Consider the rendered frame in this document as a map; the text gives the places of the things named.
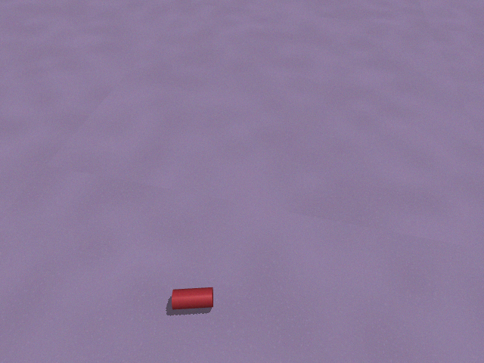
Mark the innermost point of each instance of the can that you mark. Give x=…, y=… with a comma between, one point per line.
x=192, y=298

